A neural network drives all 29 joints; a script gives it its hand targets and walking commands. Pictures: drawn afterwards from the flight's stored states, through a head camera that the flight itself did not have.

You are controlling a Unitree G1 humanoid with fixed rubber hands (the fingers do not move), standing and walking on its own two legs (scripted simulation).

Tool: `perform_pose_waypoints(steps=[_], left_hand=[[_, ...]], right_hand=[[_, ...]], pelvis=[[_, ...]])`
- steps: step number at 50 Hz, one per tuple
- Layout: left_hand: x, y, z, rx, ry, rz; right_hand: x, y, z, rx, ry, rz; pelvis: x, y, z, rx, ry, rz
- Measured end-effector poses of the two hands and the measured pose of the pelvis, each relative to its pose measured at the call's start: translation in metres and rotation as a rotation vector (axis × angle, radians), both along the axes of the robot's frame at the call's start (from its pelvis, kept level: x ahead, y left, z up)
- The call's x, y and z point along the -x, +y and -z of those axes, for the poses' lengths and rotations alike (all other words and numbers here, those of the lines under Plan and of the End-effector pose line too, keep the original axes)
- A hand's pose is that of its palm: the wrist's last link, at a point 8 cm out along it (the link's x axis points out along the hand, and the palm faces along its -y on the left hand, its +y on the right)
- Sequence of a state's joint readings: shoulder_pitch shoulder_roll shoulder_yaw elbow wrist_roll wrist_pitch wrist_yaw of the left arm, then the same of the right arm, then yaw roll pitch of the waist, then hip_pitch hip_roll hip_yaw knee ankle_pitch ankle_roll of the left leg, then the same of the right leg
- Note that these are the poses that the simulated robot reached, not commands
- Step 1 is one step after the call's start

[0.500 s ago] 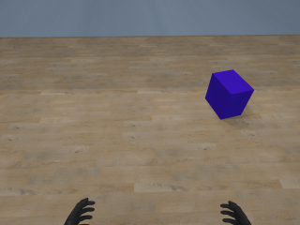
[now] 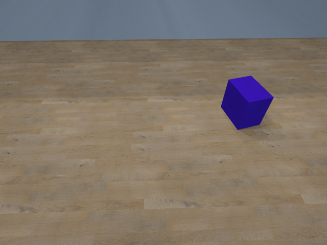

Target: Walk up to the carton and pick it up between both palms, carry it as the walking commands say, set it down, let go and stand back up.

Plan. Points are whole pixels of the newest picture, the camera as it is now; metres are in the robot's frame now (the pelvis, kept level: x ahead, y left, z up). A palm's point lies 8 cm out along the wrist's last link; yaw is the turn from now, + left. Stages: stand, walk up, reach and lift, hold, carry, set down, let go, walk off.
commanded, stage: stand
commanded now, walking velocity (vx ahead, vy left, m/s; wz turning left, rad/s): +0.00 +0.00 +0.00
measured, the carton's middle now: (244, 102) +1.33 -0.63 -0.61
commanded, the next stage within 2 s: walk up in 0.82 s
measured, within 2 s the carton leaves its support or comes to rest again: neither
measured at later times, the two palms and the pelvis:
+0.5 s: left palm out of the picture +0.02 +0.22 -0.13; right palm out of the picture +0.02 -0.22 -0.13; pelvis +0.00 +0.00 +0.01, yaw +0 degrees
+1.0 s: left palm out of the picture -0.02 +0.20 -0.14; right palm out of the picture -0.02 -0.20 -0.14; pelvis -0.01 +0.00 +0.01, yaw +0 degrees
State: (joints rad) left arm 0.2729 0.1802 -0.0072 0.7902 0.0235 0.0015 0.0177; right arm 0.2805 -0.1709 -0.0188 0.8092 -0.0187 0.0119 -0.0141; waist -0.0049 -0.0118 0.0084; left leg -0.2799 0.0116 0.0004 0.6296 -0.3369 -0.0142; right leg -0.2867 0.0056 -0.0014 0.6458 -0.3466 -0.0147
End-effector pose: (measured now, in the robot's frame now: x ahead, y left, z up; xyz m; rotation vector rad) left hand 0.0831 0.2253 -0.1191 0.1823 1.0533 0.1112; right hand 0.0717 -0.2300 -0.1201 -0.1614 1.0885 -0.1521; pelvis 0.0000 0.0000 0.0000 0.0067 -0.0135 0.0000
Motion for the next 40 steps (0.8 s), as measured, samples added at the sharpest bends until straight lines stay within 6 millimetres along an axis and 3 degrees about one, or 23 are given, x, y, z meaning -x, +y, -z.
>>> perform_pose_waypoints(steps=[11, 40], left_hand=[[0.026, 0.002, 0.006, 0.002, 0.093, -0.031], [0.097, -0.02, 0.018, 0.061, 0.335, -0.103]], right_hand=[[0.032, 0.001, 0.006, -0.003, 0.107, 0.03], [0.082, 0.031, 0.015, -0.063, 0.292, 0.064]], pelvis=[[0.002, 0.001, -0.005, 0.0, -0.009, -0.001], [0.002, 0.004, -0.013, 0.003, -0.04, -0.004]])
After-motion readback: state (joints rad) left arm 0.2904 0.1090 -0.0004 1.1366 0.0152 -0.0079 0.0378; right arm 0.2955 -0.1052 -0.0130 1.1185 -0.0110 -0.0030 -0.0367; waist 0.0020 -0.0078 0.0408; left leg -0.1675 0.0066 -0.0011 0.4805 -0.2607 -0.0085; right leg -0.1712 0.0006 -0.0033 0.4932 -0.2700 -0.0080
